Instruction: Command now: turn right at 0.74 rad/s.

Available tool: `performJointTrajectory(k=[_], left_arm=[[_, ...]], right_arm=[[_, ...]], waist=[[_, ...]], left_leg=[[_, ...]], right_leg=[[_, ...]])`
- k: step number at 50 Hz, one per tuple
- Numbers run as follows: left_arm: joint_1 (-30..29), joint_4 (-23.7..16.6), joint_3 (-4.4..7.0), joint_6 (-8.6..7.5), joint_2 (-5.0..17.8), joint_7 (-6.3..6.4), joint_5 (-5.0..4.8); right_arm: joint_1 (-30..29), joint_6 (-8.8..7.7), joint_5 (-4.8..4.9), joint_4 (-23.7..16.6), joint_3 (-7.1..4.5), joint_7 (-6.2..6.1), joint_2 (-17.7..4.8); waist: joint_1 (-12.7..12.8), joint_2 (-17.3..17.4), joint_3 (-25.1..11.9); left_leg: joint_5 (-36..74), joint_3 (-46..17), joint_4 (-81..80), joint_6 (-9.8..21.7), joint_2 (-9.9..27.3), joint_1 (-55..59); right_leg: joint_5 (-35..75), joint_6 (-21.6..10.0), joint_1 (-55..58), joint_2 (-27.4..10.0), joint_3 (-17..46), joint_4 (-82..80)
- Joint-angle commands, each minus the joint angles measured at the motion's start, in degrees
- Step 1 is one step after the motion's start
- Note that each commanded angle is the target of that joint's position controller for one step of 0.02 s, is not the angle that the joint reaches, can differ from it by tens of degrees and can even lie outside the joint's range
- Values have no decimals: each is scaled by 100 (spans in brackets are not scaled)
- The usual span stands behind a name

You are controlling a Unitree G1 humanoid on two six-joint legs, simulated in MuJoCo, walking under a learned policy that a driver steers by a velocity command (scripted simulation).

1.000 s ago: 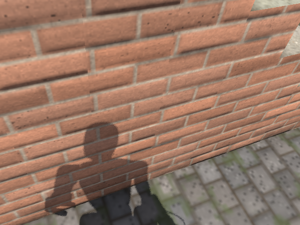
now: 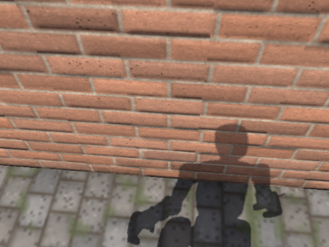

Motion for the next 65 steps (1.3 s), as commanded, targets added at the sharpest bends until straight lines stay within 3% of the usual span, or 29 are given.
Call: performJointTrajectory(k=[1,3,4,5,6,8,11,14,19,22,30,31,32,33,34,36,38,45,49,52,53,54,55,57,58,59,60,61,65], left_arm=[[-5,-440,104,104,450,-30,11],[228,-416,180,57,583,-41,75],[509,-267,232,-22,740,-17,161],[528,-348,427,-89,1671,82,144],[578,-358,583,-122,1960,104,146],[-164,-504,571,-76,1617,182,29],[-460,-580,420,-66,1091,208,-79],[-131,-389,324,-74,1011,194,-47],[-433,-130,-28,-105,627,307,149],[-502,-5,109,-111,1196,348,128],[-925,-14,202,-137,1048,430,-13],[-951,-30,209,-130,995,429,-19],[-957,-149,196,-115,871,410,-3],[-1669,-591,110,-72,597,436,45],[-1385,-468,88,-115,703,394,143],[-1144,-282,122,-269,821,277,-11],[-1297,-426,57,-375,715,261,14],[-1251,-725,-81,-364,790,323,-22],[-892,-582,-168,-364,762,285,-47],[-590,-335,-315,-373,493,215,-83],[-406,-230,-281,-403,632,183,-87],[-592,-400,-193,-436,974,136,-81],[-785,-440,-237,-488,872,83,-157],[137,-93,-269,-714,688,103,-77],[997,180,-209,-815,902,232,106],[1402,455,43,-826,1568,208,186],[1341,550,67,-871,1279,187,135],[976,510,-2,-897,930,175,62],[540,632,-188,-1003,341,204,-10]], right_arm=[[-221,-117,-11,-457,-232,40,-977],[-199,-34,100,-520,-207,66,-888],[57,-6,117,-446,-231,118,-827],[14,46,63,-812,-158,164,-513],[-438,89,-88,-1025,-114,116,-575],[-111,11,78,-868,-155,124,-808],[99,-81,-57,-646,-154,148,-830],[513,3,36,-469,-121,181,-689],[693,113,92,-177,17,210,-464],[690,71,95,-229,-55,223,-756],[1340,-96,165,-411,26,190,-487],[1456,-127,118,-385,8,192,-569],[1571,-172,3,-445,-85,183,-1000],[1640,-160,30,-428,-284,210,-1744],[1516,-134,44,-470,-332,199,-1636],[872,-2,106,-645,-337,110,-1241],[1097,66,154,-484,-392,33,-1244],[1403,159,116,-174,-514,9,-1472],[1083,140,-29,-91,-337,39,-1118],[762,114,-153,70,-99,38,-846],[788,65,-145,161,-138,68,-1041],[579,-5,-78,11,-395,229,-1748],[-73,-59,-71,-237,-345,342,-1576],[7,-182,-70,-317,-203,343,-1050],[245,-370,-47,-247,-85,322,-550],[-57,-498,-4,-564,-22,305,-539],[-203,-576,-78,-498,-79,294,-893],[-153,-616,-64,-433,-48,309,-884],[163,-519,-67,-232,144,315,-277]], waist=[[-149,925,-889],[-7,607,-953],[143,-171,-841],[7,-2011,-561],[113,-1450,-832],[-270,-712,-707],[-296,-532,-1042],[-266,-383,-1279],[-244,-566,-985],[-214,-610,-653],[-705,-304,-873],[-762,-39,-834],[-750,894,-779],[-771,2046,-369],[-636,1440,-624],[-373,687,-715],[-523,319,-1014],[-767,724,-1104],[-693,804,-1220],[-592,815,-1138],[-535,847,-936],[-467,1254,-1225],[-338,1217,-443],[47,205,-465],[268,-1043,-830],[211,-1817,-555],[76,-847,-235],[-130,-379,-180],[-499,-196,-721]], left_leg=[[1541,-942,-516,709,1842,470],[1379,-609,206,348,1746,161],[394,-370,1252,61,1329,-318],[-2124,-101,2545,-442,301,-2010],[-2472,-1503,3330,-476,-202,-2278],[-1238,-1871,3393,-393,110,-2419],[-312,-1767,3468,-459,46,-2317],[-358,-1604,3251,-496,44,-2143],[-415,-1586,1786,-441,128,-1024],[-681,-1493,1677,-324,-86,-1015],[-519,-1266,576,-1,-170,-492],[12,-1629,-108,95,-158,-212],[871,-3144,-866,298,728,178],[2640,-5145,-1063,1043,1551,453],[2770,-5070,-951,1373,1594,719],[2625,-4066,-713,1146,1037,764],[2902,-3739,-535,1013,756,1108],[2571,-4117,-426,926,544,1248],[3038,-3647,-526,821,588,704],[1822,-3438,-895,679,546,51],[1330,-3369,-878,629,557,-152],[-2460,-3603,-1285,799,520,-742],[-2743,-3827,-1523,758,684,-1569],[-1789,-3376,-538,598,289,-1576],[-861,-2486,1227,373,-312,-1759],[-1413,-1972,1718,221,-716,-3239],[-945,-2196,2391,157,-283,-3414],[-443,-2090,2657,38,-89,-3224],[295,-1420,2230,-317,-119,-1834]], right_leg=[[-67,-163,305,-81,-8,-621],[99,-379,973,82,17,-1661],[777,-521,1380,106,512,-2447],[2512,-1096,1691,-1430,3105,-3246],[2579,-1612,1595,-1540,3828,-3380],[1302,-1444,1595,-1065,2875,-3384],[2518,-1160,1914,-593,2243,-3045],[3551,-1116,2185,-618,1944,-2887],[1739,-999,1496,-560,1487,-3464],[1136,-1151,1421,-710,1533,-3400],[3079,-1069,1704,-972,1000,-2310],[2608,-800,1502,-677,722,-1852],[1258,-436,714,-45,256,-763],[-1084,-121,-941,1150,345,-159],[-1218,-66,-1093,880,914,789],[-308,52,-1074,550,975,1135],[272,196,-1166,462,871,1034],[334,244,-1242,516,756,103],[433,58,-263,288,514,-324],[534,-19,984,227,430,-1382],[630,-52,1259,215,489,-1666],[326,-189,1363,375,-62,-899],[590,-278,1324,184,73,-1218],[-97,-473,2036,134,444,-2841],[-688,-559,2842,-733,1653,-3586],[-1356,-1103,3034,-1605,3853,-4243],[-1103,-1251,2805,-1757,3853,-4289],[9,-1173,2537,-1463,3199,-4134],[5518,-671,1863,-556,950,-3205]])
